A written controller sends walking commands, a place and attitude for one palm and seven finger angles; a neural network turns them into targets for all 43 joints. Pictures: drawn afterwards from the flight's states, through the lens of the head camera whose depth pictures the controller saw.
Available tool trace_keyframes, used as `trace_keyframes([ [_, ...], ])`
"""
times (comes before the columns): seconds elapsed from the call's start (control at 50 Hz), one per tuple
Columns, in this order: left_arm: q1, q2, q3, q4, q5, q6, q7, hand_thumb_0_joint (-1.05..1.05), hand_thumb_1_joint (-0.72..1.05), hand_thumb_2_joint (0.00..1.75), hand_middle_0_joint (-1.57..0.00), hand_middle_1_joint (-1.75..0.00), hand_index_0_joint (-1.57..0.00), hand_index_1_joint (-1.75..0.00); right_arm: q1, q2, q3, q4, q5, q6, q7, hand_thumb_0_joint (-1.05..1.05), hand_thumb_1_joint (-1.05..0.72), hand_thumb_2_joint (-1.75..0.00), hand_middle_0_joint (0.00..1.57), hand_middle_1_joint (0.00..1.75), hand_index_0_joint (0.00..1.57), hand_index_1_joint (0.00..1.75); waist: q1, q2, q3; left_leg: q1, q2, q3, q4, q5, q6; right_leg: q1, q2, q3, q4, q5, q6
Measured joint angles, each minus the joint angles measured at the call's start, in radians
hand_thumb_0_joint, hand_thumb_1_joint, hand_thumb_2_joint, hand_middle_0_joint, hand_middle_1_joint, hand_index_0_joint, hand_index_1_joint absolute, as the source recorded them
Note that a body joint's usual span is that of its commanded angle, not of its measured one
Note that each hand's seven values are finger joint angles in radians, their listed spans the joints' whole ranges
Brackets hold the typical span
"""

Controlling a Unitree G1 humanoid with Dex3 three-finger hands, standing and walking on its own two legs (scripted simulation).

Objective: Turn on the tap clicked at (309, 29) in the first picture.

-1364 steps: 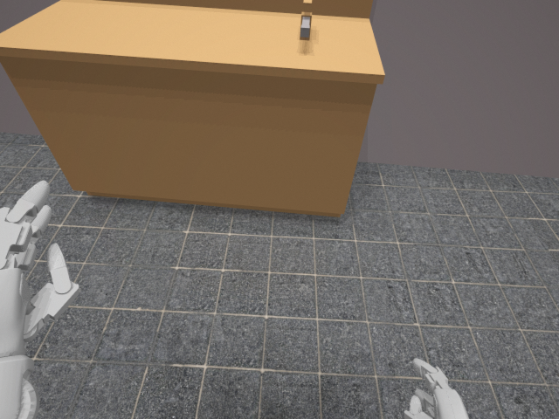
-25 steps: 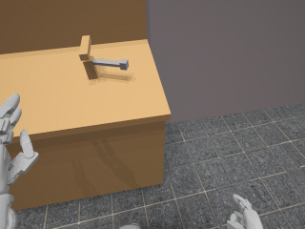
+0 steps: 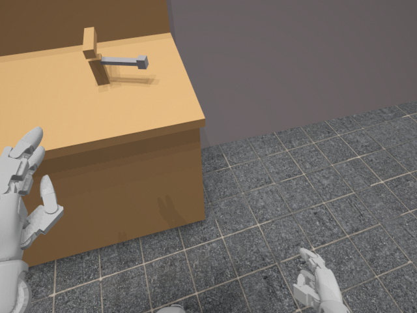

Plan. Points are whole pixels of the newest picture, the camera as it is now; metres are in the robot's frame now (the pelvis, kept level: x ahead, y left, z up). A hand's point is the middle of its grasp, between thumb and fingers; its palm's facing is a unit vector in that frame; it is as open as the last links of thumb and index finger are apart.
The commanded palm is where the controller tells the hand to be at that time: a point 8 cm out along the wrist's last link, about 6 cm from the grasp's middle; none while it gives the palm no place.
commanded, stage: stop stepping back and stand still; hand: left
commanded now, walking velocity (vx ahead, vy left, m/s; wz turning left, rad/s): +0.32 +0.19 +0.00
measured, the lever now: (142, 62) +0.73 +0.26 +0.08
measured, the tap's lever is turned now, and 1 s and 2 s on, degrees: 69 69 69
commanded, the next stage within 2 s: stand and check the lever's angle in 0.56 s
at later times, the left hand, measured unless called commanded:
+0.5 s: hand out of the picture +0.14 +0.26 +0.17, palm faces +0.46 -0.80 -0.37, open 7.4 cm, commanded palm +0.08 +0.29 +0.18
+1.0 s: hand (6, 263) +0.15 +0.26 +0.16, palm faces +0.39 -0.85 -0.36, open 7.4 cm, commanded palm +0.09 +0.30 +0.18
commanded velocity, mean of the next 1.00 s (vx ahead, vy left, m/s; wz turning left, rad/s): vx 0.10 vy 0.01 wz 0.00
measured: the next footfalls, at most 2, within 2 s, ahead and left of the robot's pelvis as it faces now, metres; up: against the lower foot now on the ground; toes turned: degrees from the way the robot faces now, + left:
left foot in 0.14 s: +0.00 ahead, +0.13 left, +0.00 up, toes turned +3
left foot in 1.78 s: +0.24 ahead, +0.07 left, +0.00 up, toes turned +8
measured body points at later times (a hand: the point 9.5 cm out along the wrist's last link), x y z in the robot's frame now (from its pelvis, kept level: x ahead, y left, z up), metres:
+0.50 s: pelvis -0.07 +0.01 +0.00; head -0.09 +0.00 +0.45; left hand +0.11 +0.30 +0.19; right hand +0.07 -0.22 -0.10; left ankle -0.05 +0.09 -0.74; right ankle -0.09 -0.07 -0.74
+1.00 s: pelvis -0.07 +0.02 +0.00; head -0.06 +0.02 +0.45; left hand +0.12 +0.30 +0.18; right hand +0.12 -0.21 -0.07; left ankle -0.04 +0.13 -0.74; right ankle -0.09 -0.07 -0.74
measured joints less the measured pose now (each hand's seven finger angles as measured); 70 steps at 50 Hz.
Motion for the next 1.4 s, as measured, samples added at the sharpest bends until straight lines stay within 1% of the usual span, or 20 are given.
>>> trace_keyframes([
  [0.04,0.054,0.019,0.01,0.004,0.001,0.007,-0.004,0.02,0.89,0.9,-0.21,-0.3,-0.21,-0.3,0.039,-0.009,0.002,-0.016,0.006,0.014,-0.003,0.01,-0.9,-0.9,0.2,0.3,0.2,0.3,-0.016,-0.024,-0.025,0.027,-0.042,0.006,0.062,-0.03,0.004,-0.007,-0.016,0.017,-0.003,0.011,0.002],
  [0.08,0.079,0.03,0.018,0.027,-0.004,0.01,-0.002,0.02,0.89,0.9,-0.21,-0.3,-0.22,-0.3,0.078,-0.031,-0.003,-0.025,0.008,0.021,-0.008,0.01,-0.9,-0.9,0.2,0.3,0.2,0.3,-0.031,-0.03,-0.046,0.084,-0.063,0.017,0.051,-0.028,0.01,-0.008,-0.022,0.023,-0.002,0.017,0.001],
  [0.14,0.053,0.03,0.019,0.075,-0.014,0.013,0.005,0.02,0.89,0.9,-0.21,-0.3,-0.22,-0.3,0.125,-0.077,-0.024,-0.018,0.013,0.025,-0.013,0.01,-0.9,-0.9,0.2,0.3,0.2,0.3,-0.049,-0.016,-0.067,0.195,-0.064,0.018,-0.044,0.025,0.03,-0.011,-0.013,0.004,0.01,0.018,0.005],
  [0.18,0.019,0.019,0.014,0.097,-0.019,0.011,0.008,0.02,0.89,0.9,-0.21,-0.3,-0.22,-0.3,0.144,-0.11,-0.043,-0.005,0.018,0.03,-0.013,0.01,-0.9,-0.9,0.2,0.3,0.2,0.3,-0.061,0.005,-0.069,0.246,-0.054,-0.004,-0.125,-0.032,0.048,-0.018,0.001,-0.025,0.02,0.017,0.009],
  [0.2,0.007,0.014,0.013,0.104,-0.019,0.009,0.009,0.02,0.89,0.9,-0.21,-0.3,-0.22,-0.3,0.146,-0.119,-0.051,0.007,0.019,0.032,-0.013,0.01,-0.9,-0.9,0.2,0.3,0.2,0.3,-0.065,0.004,-0.062,0.252,-0.054,-0.012,-0.138,-0.054,0.053,-0.018,0.001,-0.033,0.022,0.02,0.012],
  [0.3,0.048,0.005,0.026,0.069,-0.014,-0.004,0.021,0.02,0.89,0.9,-0.21,-0.3,-0.21,-0.3,0.157,-0.125,-0.054,0.002,0.008,0.02,-0.014,0.02,-0.9,-0.9,0.19,0.3,0.19,0.3,-0.07,-0.023,-0.036,0.255,-0.067,0.008,-0.137,0.0,0.066,-0.022,-0.016,-0.022,0.04,0.038,0.026],
  [0.36,0.054,0.01,0.033,0.07,0.003,-0.012,0.03,0.02,0.89,0.9,-0.21,-0.3,-0.21,-0.3,0.168,-0.103,-0.044,-0.001,-0.004,-0.002,-0.028,0.01,-0.9,-0.9,0.19,0.3,0.19,0.3,-0.063,-0.021,-0.042,0.248,-0.072,0.016,-0.142,0.006,0.076,-0.059,-0.032,-0.038,0.118,-0.037,0.047],
  [0.4,0.034,0.01,0.04,0.089,0.011,-0.009,0.035,0.02,0.89,0.9,-0.21,-0.3,-0.21,-0.3,0.172,-0.077,-0.035,0.008,-0.011,-0.013,-0.033,0.01,-0.9,-0.9,0.19,0.3,0.19,0.3,-0.057,-0.012,-0.045,0.249,-0.069,0.015,-0.157,0.02,0.075,-0.068,-0.034,-0.064,0.165,-0.076,0.048],
  [0.44,0.013,0.002,0.044,0.105,0.012,-0.003,0.038,0.02,0.89,0.9,-0.21,-0.3,-0.21,-0.3,0.175,-0.052,-0.019,0.018,-0.014,-0.022,-0.032,0.01,-0.9,-0.9,0.19,0.3,0.19,0.3,-0.05,-0.001,-0.048,0.25,-0.064,0.012,-0.168,0.035,0.071,-0.044,-0.034,-0.09,0.134,-0.093,0.045],
  [0.48,0.002,-0.004,0.047,0.112,0.012,0.0,0.039,0.02,0.89,0.9,-0.21,-0.3,-0.21,-0.3,0.172,-0.028,-0.001,0.021,-0.016,-0.023,-0.028,0.01,-0.9,-0.9,0.19,0.3,0.19,0.3,-0.042,0.003,-0.053,0.235,-0.064,0.019,-0.153,0.027,0.065,-0.009,-0.036,-0.097,0.048,-0.066,0.031],
  [0.52,-0.012,-0.019,0.036,0.118,0.012,0.003,0.033,0.02,0.89,0.9,-0.2,-0.3,-0.21,-0.3,0.161,-0.015,0.01,0.025,-0.02,-0.017,-0.021,0.01,-0.9,-0.9,0.2,0.3,0.2,0.3,-0.035,0.02,-0.045,0.207,-0.052,0.017,-0.095,-0.031,0.056,-0.012,-0.026,-0.103,0.027,0.035,0.005],
  [0.6,-0.024,-0.048,-0.005,0.102,0.003,0.004,0.016,0.02,0.89,0.9,-0.2,-0.3,-0.21,-0.3,0.151,0.0,0.015,0.044,-0.01,-0.015,0.0,0.01,-0.9,-0.9,0.2,0.3,0.2,0.3,-0.02,0.013,-0.03,0.157,-0.04,-0.004,0.078,-0.113,0.027,-0.003,-0.021,-0.1,0.029,0.04,-0.01],
  [0.64,-0.022,-0.049,-0.012,0.089,0.001,-0.003,0.012,0.02,0.89,0.9,-0.2,-0.3,-0.21,-0.3,0.147,-0.003,0.018,0.038,-0.008,-0.021,0.0,0.01,-0.9,-0.9,0.2,0.3,0.2,0.3,-0.023,-0.002,-0.014,0.18,-0.029,-0.001,0.028,-0.08,0.024,0.006,-0.029,-0.096,0.034,0.034,-0.005],
  [0.68,-0.015,-0.04,-0.009,0.068,-0.004,-0.011,0.011,0.02,0.89,0.9,-0.21,-0.3,-0.21,-0.3,0.144,-0.019,0.015,0.02,-0.007,-0.028,-0.005,0.01,-0.9,-0.9,0.2,0.3,0.2,0.3,-0.034,0.006,-0.001,0.222,-0.007,-0.013,-0.074,0.03,0.026,0.006,-0.023,-0.103,0.058,0.017,0.003],
  [0.72,-0.012,-0.025,0.0,0.063,-0.01,-0.017,0.008,0.02,0.89,0.9,-0.21,-0.3,-0.21,-0.3,0.129,-0.029,0.001,0.02,0.0,-0.027,-0.01,0.01,-0.9,-0.9,0.2,0.3,0.2,0.3,-0.038,0.004,0.011,0.236,-0.008,-0.012,-0.082,0.008,0.019,0.01,-0.027,-0.102,0.071,0.004,0.012],
  [0.84,0.009,0.013,0.046,0.055,-0.01,-0.017,0.01,0.02,0.89,0.9,-0.21,-0.3,-0.21,-0.3,0.1,-0.049,-0.012,-0.011,0.002,-0.037,-0.017,0.01,-0.9,-0.9,0.2,0.3,0.2,0.3,-0.031,-0.011,0.019,0.24,-0.016,0.006,-0.124,0.014,0.028,0.013,-0.035,-0.084,0.019,0.034,0.026],
  [1.0,0.015,-0.008,0.021,0.031,-0.01,-0.006,0.013,0.02,0.89,0.9,-0.21,-0.3,-0.21,-0.3,0.073,-0.048,-0.01,-0.033,-0.001,-0.048,-0.015,0.01,-0.9,-0.9,0.2,0.3,0.2,0.3,-0.018,-0.011,0.027,0.237,-0.017,0.007,-0.158,0.037,0.029,0.014,-0.035,-0.082,-0.022,0.062,0.028],
  [1.12,0.02,-0.006,0.018,0.029,-0.011,0.007,0.019,0.02,0.89,0.9,-0.21,-0.3,-0.21,-0.3,0.077,-0.033,0.001,-0.036,-0.004,-0.031,-0.019,0.01,-0.9,-0.9,0.2,0.3,0.2,0.3,-0.018,-0.002,0.007,0.227,-0.012,0.008,-0.128,0.016,0.03,0.004,-0.031,-0.082,0.004,0.044,0.022],
  [1.28,-0.018,-0.023,0.032,0.053,-0.004,0.026,0.034,0.02,0.89,0.9,-0.21,-0.3,-0.21,-0.3,0.132,-0.029,0.013,-0.012,-0.006,-0.012,-0.023,0.01,-0.9,-0.9,0.2,0.3,0.2,0.3,-0.026,0.002,-0.02,0.213,-0.009,0.008,-0.028,-0.072,0.028,-0.006,-0.03,-0.082,0.098,-0.042,0.014],
  [1.4,-0.023,0.002,0.056,0.039,-0.005,0.021,0.035,0.02,0.89,0.9,-0.2,-0.3,-0.21,-0.3,0.14,-0.02,0.013,-0.006,-0.005,-0.022,-0.015,0.01,-0.9,-0.9,0.2,0.3,0.2,0.3,-0.05,-0.015,-0.002,0.223,-0.014,0.031,0.018,-0.132,0.025,-0.037,-0.044,-0.076,0.21,-0.113,0.026],
])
